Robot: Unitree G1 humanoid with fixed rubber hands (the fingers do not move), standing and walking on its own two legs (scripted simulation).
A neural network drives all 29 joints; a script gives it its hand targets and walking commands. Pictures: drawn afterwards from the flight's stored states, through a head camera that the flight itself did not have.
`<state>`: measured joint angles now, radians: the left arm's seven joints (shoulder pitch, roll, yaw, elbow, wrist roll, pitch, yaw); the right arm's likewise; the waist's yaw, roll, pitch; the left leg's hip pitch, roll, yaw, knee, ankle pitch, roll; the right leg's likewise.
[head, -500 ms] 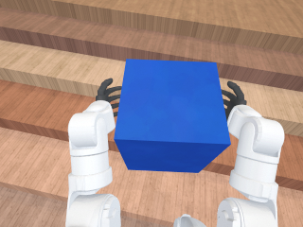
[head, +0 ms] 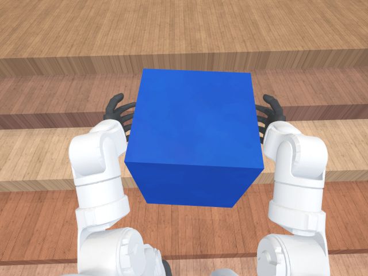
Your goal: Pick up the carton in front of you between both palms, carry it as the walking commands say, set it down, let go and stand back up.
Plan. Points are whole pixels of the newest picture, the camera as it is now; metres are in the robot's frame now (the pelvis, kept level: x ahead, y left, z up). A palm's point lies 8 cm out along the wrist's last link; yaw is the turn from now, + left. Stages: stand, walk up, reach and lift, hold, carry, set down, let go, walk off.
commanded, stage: carry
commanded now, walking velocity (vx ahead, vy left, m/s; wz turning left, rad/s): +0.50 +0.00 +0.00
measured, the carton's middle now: (192, 145) +0.37 -0.05 +0.07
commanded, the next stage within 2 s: none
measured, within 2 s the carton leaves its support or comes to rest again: neither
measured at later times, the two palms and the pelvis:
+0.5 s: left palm (92, 2) +0.66 +0.14 +0.26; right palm out of the picture +0.69 -0.16 +0.27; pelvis +0.32 -0.04 +0.12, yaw +0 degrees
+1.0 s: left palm out of the picture +1.00 +0.13 +0.38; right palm out of the picture +0.96 -0.17 +0.38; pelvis +0.63 +0.03 +0.24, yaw -2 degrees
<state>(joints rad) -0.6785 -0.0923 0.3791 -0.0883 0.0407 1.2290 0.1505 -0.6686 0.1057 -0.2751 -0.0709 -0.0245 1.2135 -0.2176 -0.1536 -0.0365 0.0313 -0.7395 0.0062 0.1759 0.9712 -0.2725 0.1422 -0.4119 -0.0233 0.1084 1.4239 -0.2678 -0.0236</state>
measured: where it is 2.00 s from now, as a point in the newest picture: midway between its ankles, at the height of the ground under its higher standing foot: (163, 50)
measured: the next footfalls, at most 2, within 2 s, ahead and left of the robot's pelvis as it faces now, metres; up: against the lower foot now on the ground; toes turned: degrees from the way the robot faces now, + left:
right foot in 0.38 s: +0.44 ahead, -0.13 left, +0.12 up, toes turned -6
left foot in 0.88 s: +0.80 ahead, +0.12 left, +0.24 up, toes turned +4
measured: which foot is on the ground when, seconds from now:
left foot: down 0.00-0.44, up 0.46-0.86, down 0.88-1.00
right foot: up 0.00-0.36, down 0.38-0.92, up 0.94-1.00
